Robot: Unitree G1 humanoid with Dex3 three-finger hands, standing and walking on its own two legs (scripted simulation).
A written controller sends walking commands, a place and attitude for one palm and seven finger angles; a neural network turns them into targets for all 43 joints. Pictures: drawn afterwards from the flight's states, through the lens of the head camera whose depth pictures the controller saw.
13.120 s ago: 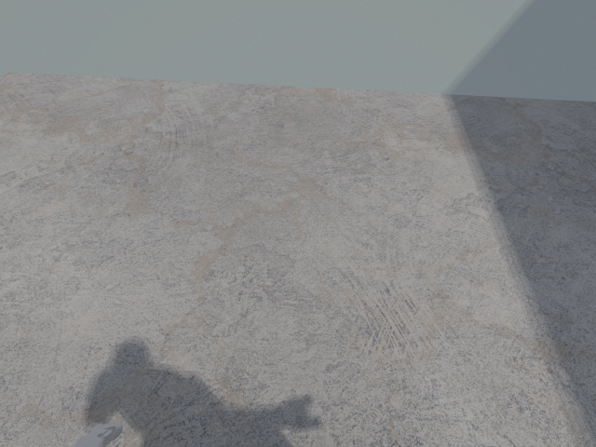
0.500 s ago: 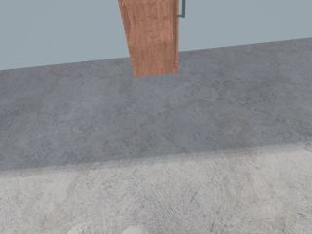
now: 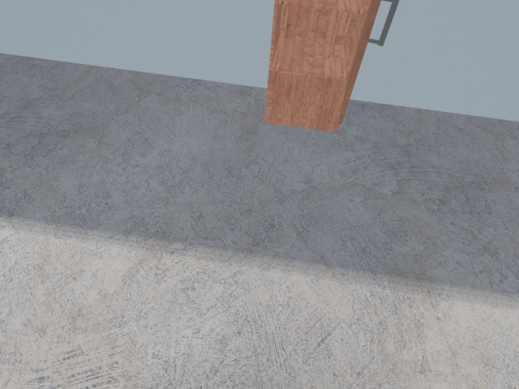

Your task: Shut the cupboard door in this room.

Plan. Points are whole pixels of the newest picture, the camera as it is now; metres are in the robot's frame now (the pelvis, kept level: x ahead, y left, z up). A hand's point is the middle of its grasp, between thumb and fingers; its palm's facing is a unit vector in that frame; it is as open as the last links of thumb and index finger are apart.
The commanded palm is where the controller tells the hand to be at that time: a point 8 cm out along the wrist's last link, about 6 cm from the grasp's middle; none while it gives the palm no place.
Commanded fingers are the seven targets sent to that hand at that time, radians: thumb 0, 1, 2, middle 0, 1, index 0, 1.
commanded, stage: turn or walk to find it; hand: left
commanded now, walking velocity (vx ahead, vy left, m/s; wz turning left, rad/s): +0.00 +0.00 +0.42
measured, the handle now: (382, 21) +1.29 -0.29 +0.04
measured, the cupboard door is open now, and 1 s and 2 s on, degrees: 81 81 81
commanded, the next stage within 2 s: stand and wait in 0.80 s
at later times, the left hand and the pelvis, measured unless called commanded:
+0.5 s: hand out of the picture -0.02 +0.17 -0.15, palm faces +0.20 -0.94 -0.27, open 7.4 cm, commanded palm none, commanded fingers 0.00 0.90 0.90 -0.20 -0.30 -0.20 -0.30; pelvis -0.06 -0.04 +0.00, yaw +12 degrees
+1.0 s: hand out of the picture -0.11 +0.23 -0.17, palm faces +0.38 -0.89 -0.25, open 7.4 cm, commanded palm none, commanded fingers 0.00 0.90 0.90 -0.20 -0.30 -0.20 -0.30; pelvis -0.09 +0.01 +0.00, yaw +20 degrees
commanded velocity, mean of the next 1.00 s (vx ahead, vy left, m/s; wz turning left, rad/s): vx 0.00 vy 0.00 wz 0.33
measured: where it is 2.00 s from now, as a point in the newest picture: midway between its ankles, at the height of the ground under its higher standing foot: outside the picture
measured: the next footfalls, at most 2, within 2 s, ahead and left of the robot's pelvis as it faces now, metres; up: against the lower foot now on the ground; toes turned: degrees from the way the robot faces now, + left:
right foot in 0.26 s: +0.02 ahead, -0.14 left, +0.00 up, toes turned -1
left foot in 0.68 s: -0.09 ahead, +0.11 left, +0.00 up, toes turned +21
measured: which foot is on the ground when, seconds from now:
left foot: down 0.00-0.26, up 0.28-0.66, down 0.68-1.00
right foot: up 0.00-0.24, down 0.26-0.68, up 0.70-1.00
